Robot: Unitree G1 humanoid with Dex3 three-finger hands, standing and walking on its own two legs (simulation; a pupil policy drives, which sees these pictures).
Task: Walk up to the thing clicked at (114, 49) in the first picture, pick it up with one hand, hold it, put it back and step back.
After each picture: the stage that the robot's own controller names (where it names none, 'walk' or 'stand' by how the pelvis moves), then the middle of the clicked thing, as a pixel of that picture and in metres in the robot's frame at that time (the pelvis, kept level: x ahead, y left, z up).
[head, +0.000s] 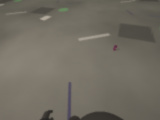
stand; (115, 47) +1.59 -0.54 -0.72
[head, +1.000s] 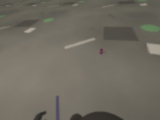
walk; (101, 51) +1.53 -0.10 -0.69
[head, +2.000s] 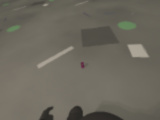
walk; (82, 65) +1.00 +0.22 -0.71
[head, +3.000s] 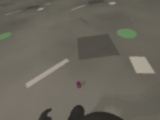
walk; (78, 84) +0.62 +0.24 -0.72
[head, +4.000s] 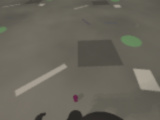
walk; (75, 98) +0.39 +0.20 -0.70
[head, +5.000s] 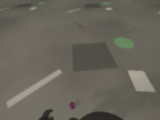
stand; (72, 105) +0.33 +0.21 -0.72
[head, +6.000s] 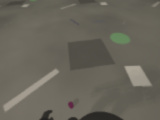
stand; (71, 105) +0.30 +0.23 -0.72
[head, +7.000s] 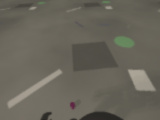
stand; (72, 105) +0.32 +0.22 -0.73
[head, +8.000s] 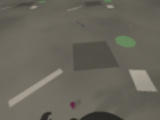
stand; (73, 105) +0.32 +0.21 -0.73
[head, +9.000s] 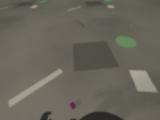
go down; (72, 105) +0.31 +0.21 -0.73
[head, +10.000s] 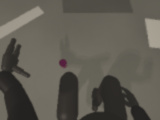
go down; (63, 63) +0.41 +0.22 -0.34
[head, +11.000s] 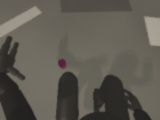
go down; (62, 64) +0.40 +0.23 -0.31
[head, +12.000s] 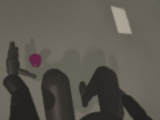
close in; (35, 61) +0.39 +0.27 -0.22
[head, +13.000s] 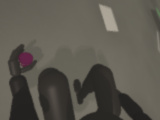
close; (26, 60) +0.39 +0.28 -0.22
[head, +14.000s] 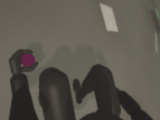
lift; (27, 61) +0.37 +0.27 -0.23
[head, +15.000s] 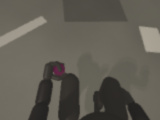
lift; (59, 71) +0.32 +0.23 -0.08
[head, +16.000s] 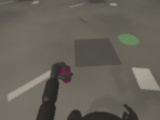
hold; (65, 74) +0.33 +0.18 +0.05
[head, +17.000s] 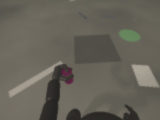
hold; (67, 76) +0.33 +0.17 +0.00
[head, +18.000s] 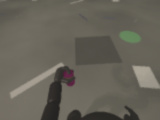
hold; (69, 78) +0.32 +0.16 +0.00
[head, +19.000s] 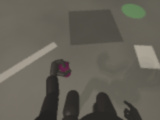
crouch; (65, 70) +0.37 +0.18 -0.07
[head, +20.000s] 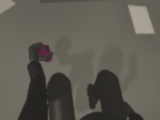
lower; (46, 54) +0.44 +0.25 -0.15
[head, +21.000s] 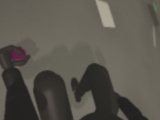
lower; (19, 57) +0.41 +0.29 -0.23
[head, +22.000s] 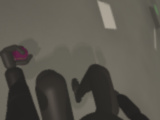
lower; (21, 56) +0.41 +0.29 -0.23
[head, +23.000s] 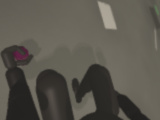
lower; (22, 57) +0.41 +0.29 -0.23
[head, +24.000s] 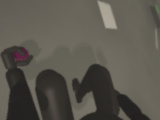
lower; (22, 57) +0.40 +0.29 -0.23
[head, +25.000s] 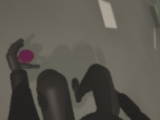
open; (25, 58) +0.39 +0.27 -0.23
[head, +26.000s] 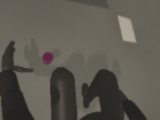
stand; (47, 58) +0.40 +0.25 -0.25
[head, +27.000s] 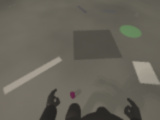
stand; (72, 95) +0.36 +0.17 -0.62
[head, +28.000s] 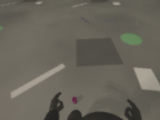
stand; (74, 100) +0.37 +0.18 -0.67
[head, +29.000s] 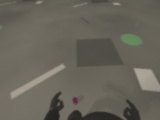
stand; (75, 100) +0.36 +0.17 -0.67
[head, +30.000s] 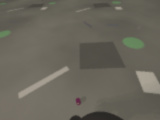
stand; (78, 101) +0.38 +0.17 -0.72
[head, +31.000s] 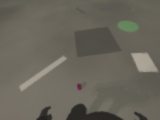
walk; (79, 86) +0.47 +0.18 -0.70
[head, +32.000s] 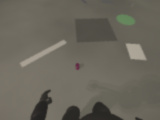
walk; (77, 66) +0.75 +0.17 -0.69
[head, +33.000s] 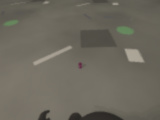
stand; (80, 65) +1.00 +0.20 -0.70
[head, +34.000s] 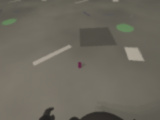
stand; (79, 65) +0.98 +0.20 -0.73
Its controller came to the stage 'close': yes
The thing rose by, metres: 0.71
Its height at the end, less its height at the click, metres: +0.00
